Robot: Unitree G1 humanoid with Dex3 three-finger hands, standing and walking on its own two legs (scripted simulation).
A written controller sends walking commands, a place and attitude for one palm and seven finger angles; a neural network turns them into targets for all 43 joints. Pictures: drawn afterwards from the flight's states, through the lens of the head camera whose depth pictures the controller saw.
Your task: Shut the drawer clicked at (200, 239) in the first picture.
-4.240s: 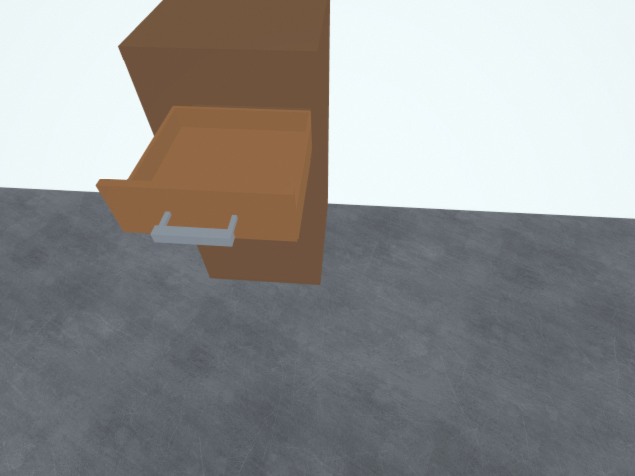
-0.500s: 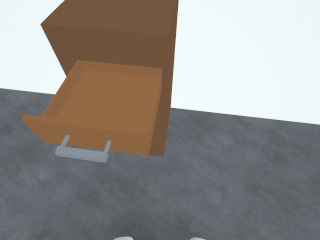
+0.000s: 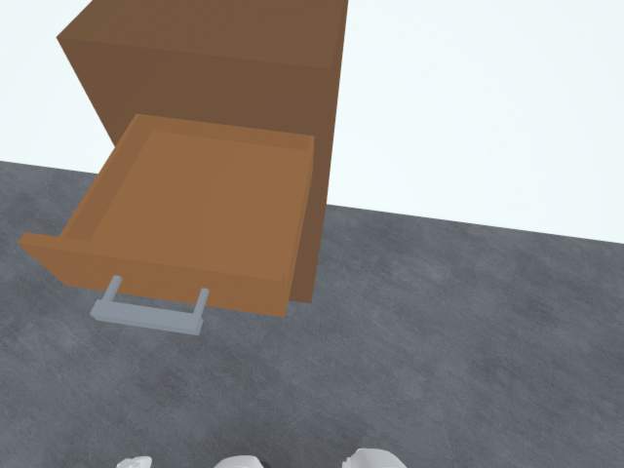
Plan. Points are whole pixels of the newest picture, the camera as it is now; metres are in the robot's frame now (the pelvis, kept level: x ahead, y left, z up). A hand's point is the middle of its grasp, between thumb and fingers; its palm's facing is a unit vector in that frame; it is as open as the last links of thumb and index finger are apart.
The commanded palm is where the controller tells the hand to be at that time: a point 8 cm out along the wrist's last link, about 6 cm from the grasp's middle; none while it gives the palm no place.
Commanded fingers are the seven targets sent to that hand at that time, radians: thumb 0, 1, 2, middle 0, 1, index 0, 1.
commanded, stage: come to a stop and stand still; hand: left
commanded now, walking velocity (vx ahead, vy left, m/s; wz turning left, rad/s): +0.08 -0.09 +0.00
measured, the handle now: (153, 303) +0.33 +0.26 -0.08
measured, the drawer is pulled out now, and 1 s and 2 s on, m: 0.30 0.30 0.30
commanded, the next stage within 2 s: look again from close up in 0.40 s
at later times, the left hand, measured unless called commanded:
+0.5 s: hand out of the picture +0.01 +0.15 -0.17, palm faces +0.04 -0.98 -0.19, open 7.4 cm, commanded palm none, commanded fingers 0.00 0.90 0.90 -0.20 -0.30 -0.20 -0.30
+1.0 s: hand out of the picture +0.01 +0.22 -0.17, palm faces -0.03 -0.97 -0.25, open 7.4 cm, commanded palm none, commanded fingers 0.00 0.90 0.90 -0.20 -0.30 -0.20 -0.30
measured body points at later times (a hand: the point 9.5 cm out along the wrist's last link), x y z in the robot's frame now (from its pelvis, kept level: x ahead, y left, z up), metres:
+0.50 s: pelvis +0.00 -0.02 +0.00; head +0.02 -0.03 +0.45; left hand +0.01 +0.20 -0.16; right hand +0.00 -0.27 -0.15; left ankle +0.02 +0.11 -0.73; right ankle -0.06 -0.14 -0.73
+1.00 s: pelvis -0.02 +0.02 +0.00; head -0.01 +0.02 +0.45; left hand +0.01 +0.27 -0.15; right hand +0.01 -0.21 -0.15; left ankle +0.02 +0.11 -0.73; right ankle -0.06 -0.14 -0.73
